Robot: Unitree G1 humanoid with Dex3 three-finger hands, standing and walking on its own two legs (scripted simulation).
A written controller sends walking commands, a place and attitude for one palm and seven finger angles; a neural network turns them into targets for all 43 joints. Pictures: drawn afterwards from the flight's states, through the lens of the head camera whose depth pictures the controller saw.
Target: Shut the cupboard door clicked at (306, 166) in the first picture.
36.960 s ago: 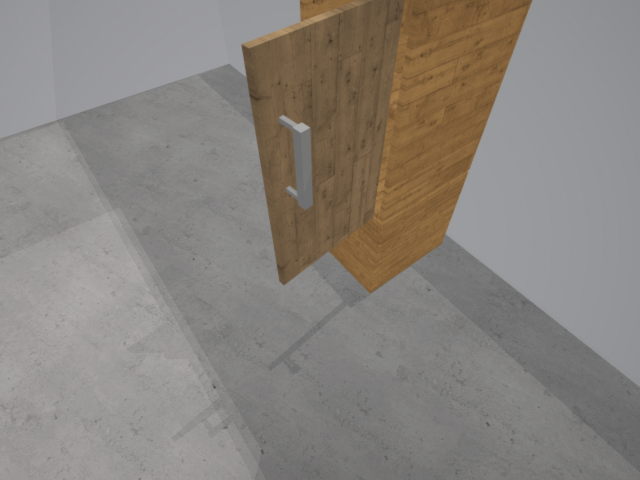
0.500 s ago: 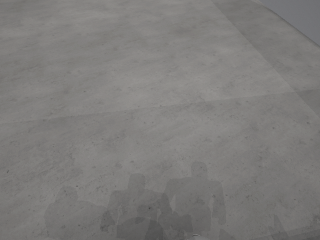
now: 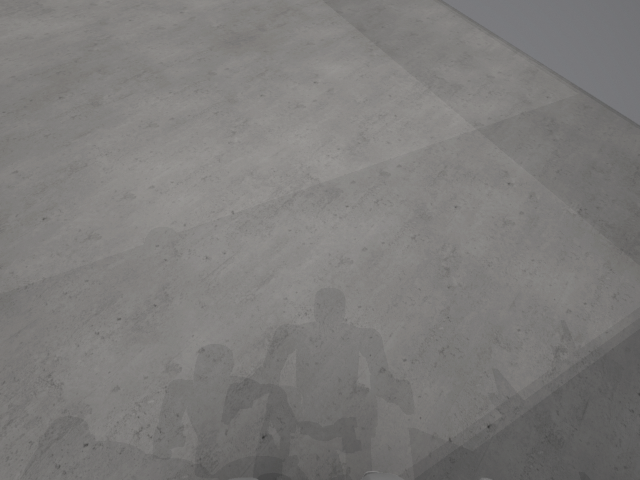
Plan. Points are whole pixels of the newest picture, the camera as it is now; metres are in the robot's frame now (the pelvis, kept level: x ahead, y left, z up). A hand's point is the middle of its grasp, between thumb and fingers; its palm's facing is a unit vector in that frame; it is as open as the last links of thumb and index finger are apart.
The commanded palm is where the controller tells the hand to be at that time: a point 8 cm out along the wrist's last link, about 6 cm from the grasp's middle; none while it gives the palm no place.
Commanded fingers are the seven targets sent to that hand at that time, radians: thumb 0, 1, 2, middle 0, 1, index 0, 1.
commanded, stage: turn to face it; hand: left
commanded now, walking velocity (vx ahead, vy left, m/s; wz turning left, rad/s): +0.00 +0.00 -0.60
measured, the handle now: out of the picture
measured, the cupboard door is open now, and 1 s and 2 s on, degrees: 60 60 60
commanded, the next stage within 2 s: none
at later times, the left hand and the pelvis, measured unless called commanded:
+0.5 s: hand (213, 453) +0.17 +0.15 -0.15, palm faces -0.29 -0.93 -0.24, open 7.4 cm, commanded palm none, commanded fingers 0.00 0.90 0.90 -0.20 -0.30 -0.20 -0.30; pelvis +0.02 -0.01 +0.01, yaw -17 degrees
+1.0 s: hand (263, 397) +0.25 +0.10 -0.15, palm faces -0.55 -0.79 -0.27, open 7.4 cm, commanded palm none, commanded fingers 0.00 0.90 0.90 -0.20 -0.30 -0.20 -0.30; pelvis +0.03 -0.01 -0.01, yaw -35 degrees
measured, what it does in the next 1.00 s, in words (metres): steps on the spot, turning right: right foot, then left foot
